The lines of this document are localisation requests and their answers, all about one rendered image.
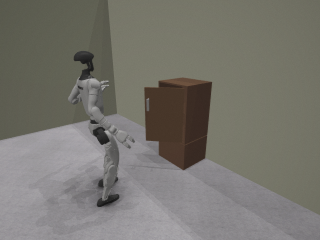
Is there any robot left hand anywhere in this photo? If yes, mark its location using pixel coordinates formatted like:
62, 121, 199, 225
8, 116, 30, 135
100, 80, 109, 92

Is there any right robot thigh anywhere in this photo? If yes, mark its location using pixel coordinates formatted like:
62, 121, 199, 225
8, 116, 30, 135
96, 128, 120, 172

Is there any robot left upper arm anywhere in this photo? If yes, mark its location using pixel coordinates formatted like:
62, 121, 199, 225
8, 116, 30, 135
68, 77, 80, 105

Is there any robot right shin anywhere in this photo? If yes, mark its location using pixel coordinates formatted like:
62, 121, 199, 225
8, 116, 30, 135
102, 165, 119, 201

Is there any handle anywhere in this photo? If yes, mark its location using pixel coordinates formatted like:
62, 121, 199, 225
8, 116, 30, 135
146, 98, 150, 111

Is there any robot right upper arm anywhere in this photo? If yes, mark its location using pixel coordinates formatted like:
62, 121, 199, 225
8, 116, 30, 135
87, 79, 101, 116

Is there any robot right forearm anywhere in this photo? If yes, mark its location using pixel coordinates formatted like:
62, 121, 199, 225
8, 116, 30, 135
91, 107, 119, 136

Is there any robot right hand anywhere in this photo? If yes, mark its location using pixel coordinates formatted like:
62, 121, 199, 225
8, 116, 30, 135
115, 130, 135, 149

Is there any robot left forearm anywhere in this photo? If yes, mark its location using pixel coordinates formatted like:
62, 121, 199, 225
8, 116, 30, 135
77, 94, 82, 102

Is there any cupboard door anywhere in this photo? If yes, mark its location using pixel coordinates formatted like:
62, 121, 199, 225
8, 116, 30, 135
144, 87, 185, 143

